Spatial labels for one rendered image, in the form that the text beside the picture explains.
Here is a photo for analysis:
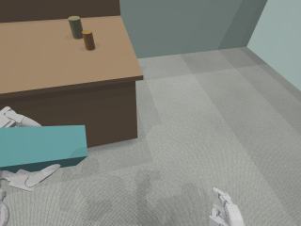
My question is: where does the left robot hand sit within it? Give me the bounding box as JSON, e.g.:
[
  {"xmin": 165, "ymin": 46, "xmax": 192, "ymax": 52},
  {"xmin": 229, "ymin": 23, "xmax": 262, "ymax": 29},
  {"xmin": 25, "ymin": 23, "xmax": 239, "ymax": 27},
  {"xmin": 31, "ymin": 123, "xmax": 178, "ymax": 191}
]
[{"xmin": 0, "ymin": 106, "xmax": 61, "ymax": 192}]

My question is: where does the robot left forearm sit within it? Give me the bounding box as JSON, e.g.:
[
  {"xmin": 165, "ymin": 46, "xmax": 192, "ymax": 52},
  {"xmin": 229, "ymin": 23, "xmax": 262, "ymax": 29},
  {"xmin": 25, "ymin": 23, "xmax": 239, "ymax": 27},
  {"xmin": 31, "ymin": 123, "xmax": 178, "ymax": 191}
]
[{"xmin": 0, "ymin": 188, "xmax": 10, "ymax": 226}]

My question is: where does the table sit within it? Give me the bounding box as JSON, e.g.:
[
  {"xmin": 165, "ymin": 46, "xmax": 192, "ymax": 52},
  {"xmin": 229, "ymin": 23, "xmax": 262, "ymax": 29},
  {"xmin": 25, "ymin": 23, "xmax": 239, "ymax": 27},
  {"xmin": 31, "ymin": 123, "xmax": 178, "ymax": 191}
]
[{"xmin": 0, "ymin": 0, "xmax": 144, "ymax": 148}]

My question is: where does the right robot hand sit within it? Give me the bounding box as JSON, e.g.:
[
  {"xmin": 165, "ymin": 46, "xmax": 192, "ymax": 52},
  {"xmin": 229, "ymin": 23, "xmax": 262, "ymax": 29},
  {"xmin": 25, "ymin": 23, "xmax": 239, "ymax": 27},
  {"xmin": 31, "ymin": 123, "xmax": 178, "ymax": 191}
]
[{"xmin": 209, "ymin": 187, "xmax": 246, "ymax": 226}]

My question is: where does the sponge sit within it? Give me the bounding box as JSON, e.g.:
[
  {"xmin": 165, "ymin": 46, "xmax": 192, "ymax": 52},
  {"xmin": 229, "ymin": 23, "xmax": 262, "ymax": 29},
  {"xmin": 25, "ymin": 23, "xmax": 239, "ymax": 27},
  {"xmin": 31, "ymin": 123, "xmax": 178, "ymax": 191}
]
[{"xmin": 0, "ymin": 125, "xmax": 88, "ymax": 173}]

